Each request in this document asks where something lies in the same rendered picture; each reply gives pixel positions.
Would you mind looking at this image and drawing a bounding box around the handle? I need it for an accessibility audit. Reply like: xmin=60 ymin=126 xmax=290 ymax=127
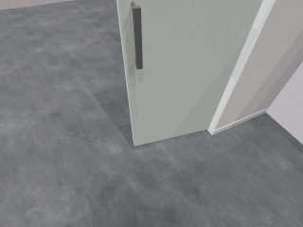
xmin=131 ymin=1 xmax=143 ymax=70

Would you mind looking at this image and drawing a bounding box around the fridge door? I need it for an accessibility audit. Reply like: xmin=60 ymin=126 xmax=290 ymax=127
xmin=116 ymin=0 xmax=263 ymax=147

